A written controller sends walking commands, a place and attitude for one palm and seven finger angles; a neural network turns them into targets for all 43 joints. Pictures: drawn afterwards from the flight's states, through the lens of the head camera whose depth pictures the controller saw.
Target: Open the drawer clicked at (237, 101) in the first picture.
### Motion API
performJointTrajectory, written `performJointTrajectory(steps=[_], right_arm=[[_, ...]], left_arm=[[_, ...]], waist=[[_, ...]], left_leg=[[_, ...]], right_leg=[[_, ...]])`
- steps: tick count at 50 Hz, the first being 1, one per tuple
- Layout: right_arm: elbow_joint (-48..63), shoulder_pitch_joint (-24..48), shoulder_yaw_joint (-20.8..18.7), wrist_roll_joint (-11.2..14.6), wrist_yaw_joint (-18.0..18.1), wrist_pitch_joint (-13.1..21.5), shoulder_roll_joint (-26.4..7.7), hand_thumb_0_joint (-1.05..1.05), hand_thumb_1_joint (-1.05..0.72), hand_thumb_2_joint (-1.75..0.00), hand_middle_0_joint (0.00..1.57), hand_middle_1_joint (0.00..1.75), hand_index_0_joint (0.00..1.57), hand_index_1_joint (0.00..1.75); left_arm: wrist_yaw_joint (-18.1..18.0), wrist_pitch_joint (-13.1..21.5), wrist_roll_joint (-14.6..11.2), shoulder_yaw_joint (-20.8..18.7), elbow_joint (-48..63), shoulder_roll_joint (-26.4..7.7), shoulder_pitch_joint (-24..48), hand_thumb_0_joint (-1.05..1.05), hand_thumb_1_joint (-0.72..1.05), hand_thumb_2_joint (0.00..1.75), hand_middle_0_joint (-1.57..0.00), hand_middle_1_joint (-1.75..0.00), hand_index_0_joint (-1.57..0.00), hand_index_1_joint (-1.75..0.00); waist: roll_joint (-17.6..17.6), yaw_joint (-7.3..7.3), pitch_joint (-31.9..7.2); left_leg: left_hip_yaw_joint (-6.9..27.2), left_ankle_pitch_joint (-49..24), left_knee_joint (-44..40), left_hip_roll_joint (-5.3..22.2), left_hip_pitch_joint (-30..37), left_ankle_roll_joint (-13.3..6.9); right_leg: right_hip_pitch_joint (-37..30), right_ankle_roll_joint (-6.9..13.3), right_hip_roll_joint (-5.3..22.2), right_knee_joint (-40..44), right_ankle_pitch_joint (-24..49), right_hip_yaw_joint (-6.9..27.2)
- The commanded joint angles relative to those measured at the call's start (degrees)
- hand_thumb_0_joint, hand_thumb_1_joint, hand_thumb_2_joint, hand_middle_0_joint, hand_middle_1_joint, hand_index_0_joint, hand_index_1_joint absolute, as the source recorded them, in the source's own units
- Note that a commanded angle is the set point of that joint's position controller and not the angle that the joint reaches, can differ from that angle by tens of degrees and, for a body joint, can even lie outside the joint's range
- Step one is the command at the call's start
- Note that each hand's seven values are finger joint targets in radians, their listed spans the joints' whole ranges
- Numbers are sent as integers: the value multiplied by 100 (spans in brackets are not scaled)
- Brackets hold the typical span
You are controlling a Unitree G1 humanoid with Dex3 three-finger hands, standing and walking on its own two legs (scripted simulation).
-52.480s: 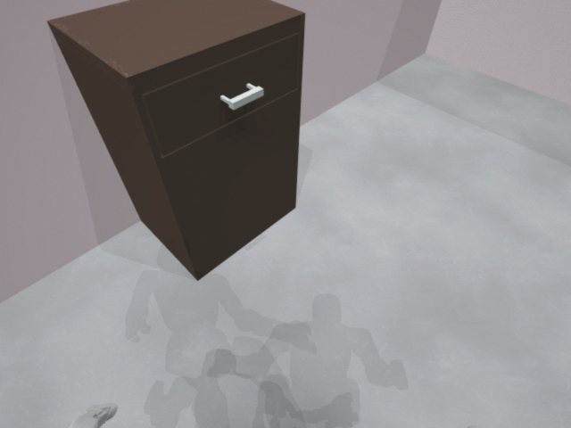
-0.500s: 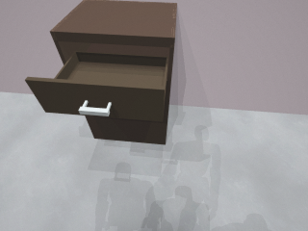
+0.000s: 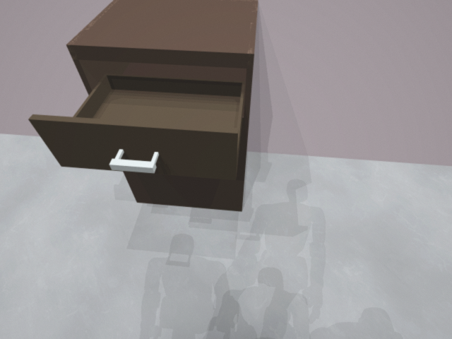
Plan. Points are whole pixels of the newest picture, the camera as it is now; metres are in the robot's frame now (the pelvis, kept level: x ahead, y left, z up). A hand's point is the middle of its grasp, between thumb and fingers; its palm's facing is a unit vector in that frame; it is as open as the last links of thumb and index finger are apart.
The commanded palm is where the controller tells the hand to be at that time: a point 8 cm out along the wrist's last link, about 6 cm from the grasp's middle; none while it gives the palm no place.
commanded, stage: look to check the result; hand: left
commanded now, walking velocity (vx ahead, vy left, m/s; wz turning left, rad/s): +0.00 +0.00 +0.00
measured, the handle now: (135, 160) +0.53 +0.27 -0.05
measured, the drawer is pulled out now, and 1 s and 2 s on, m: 0.29 0.29 0.29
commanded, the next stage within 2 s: stand and wait in 0.34 s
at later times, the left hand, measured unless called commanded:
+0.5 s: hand out of the picture +0.00 +0.15 -0.17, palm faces +0.05 -0.98 -0.18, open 7.4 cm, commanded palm none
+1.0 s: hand out of the picture +0.01 +0.14 -0.17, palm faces +0.06 -0.98 -0.19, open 7.4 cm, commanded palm none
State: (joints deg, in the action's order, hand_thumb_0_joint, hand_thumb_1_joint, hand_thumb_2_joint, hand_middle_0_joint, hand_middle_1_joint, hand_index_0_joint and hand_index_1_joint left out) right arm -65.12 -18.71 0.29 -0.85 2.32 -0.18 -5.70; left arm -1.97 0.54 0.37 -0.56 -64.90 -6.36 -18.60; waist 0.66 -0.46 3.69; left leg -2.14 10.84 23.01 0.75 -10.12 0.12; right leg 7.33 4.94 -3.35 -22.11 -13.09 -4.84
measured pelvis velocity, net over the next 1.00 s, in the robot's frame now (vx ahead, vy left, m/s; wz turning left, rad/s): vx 0.02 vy -0.02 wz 0.01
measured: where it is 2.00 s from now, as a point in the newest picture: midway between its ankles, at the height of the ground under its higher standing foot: outside the picture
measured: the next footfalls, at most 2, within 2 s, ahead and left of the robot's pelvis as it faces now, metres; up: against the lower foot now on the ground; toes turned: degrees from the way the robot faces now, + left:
none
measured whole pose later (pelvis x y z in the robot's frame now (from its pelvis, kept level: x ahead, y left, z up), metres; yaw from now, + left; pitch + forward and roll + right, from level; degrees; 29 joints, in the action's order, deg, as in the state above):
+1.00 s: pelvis +0.02 -0.02 +0.00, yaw +0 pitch -2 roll +1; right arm -65.1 -17.6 0.2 -0.8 2.7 -0.5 -6.3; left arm -2.3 0.6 0.3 -0.9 -64.6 -6.1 -17.3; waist 1.1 -0.5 4.0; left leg -1.2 12.7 22.9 1.8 -8.3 1.8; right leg 4.8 6.3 -4.6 -20.9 -14.8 -5.5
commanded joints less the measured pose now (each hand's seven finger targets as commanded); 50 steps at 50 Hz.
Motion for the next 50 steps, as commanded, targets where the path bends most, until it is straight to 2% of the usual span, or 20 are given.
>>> performJointTrajectory(steps=[1,2,4,12,16,17,22,26,27,34,39,47,50], right_arm=[[74,-518,-90,8,41,6,-385,0,-90,-90,20,30,20,30],[43,-544,-80,-4,40,2,-381,0,-90,-90,20,30,20,30],[36,-564,-77,-4,35,-1,-368,0,-90,-90,20,30,20,30],[36,-503,-82,0,55,15,-382,0,-90,-90,20,30,20,30],[49,-457,-91,8,55,8,-395,0,-90,-90,20,30,20,30],[36,-510,-83,-5,56,13,-393,0,-90,-90,20,30,20,30],[48,-489,-96,6,69,19,-395,0,-90,-90,20,30,20,30],[60,-434,-103,22,79,9,-409,0,-90,-90,20,30,20,30],[50,-495,-97,13,80,9,-405,0,-90,-90,20,30,20,30],[31,-457,-81,6,81,5,-405,0,-90,-90,20,30,20,30],[61,-469,-84,11,89,-2,-428,0,-90,-90,20,30,20,30],[43,-497,-82,4,80,-34,-412,0,-90,-90,20,30,20,30],[41,-504,-81,2,88,-25,-417,0,-90,-90,20,30,20,30]], left_arm=[[-62,53,-8,-98,80,-532,-504,0,90,90,-20,-30,-20,-30],[-62,45,-12,-94,79,-512,-467,0,90,90,-20,-30,-20,-30],[-62,48,-15,-103,86,-541,-448,0,90,90,-20,-30,-20,-30],[-75,57,-15,-101,94,-492,-448,0,90,90,-20,-30,-20,-30],[-70,57,-10,-109,88,-526,-461,0,90,90,-20,-30,-20,-30],[-70,55,-14,-108,94,-512,-407,0,90,90,-20,-30,-20,-30],[-84,67,-15,-127,108,-543,-418,0,90,90,-20,-30,-20,-30],[-95,69,-12,-136,110,-570,-468,0,90,90,-20,-30,-20,-30],[-96,66,-20,-131,111,-563,-430,0,90,90,-20,-30,-20,-30],[-84,55,-21,-137,110,-556,-397,0,90,90,-20,-30,-20,-30],[-88,54,-24,-143,103,-574,-393,0,90,90,-20,-30,-20,-30],[-89,36,-20,-148,93,-574,-362,0,90,90,-20,-30,-20,-30],[-88,46,-28,-157,93,-588,-374,0,90,90,-20,-30,-20,-30]], waist=[[-158,24,305],[-65,1,358],[-99,0,321],[25,-3,281],[-91,17,309],[-14,-7,273],[-125,-3,116],[-166,20,133],[-77,-3,107],[-22,10,266],[-60,2,166],[-133,-6,325],[-62,-5,207]], left_leg=[[421,-317,-289,414,72,-174],[399,-301,-289,411,0,-180],[390,-256,-303,398,-22,-168],[403,-461,-267,426,49,-171],[397,-416,-293,426,134,-154],[397,-465,-282,428,71,-162],[348,-577,-220,420,113,-152],[314,-578,-187,402,165,-132],[298,-590,-181,405,110,-133],[337,-593,-254,425,123,-124],[296,-602,-199,416,160,-121],[296,-439,-186,396,105,-117],[277,-512,-158,390,127,-109]], right_leg=[[455,-155,838,692,251,875],[417,-157,870,703,258,859],[369,-157,878,726,192,892],[275,-163,872,640,628,834],[375,-178,838,662,521,872],[250,-170,863,647,612,835],[56,-244,898,588,1168,826],[71,-311,891,578,1412,844],[-32,-308,922,561,1510,810],[71,-233,887,595,1242,814],[-28,-283,918,601,1487,821],[94,-319,916,727,1038,812],[-19,-335,931,699,1304,839]])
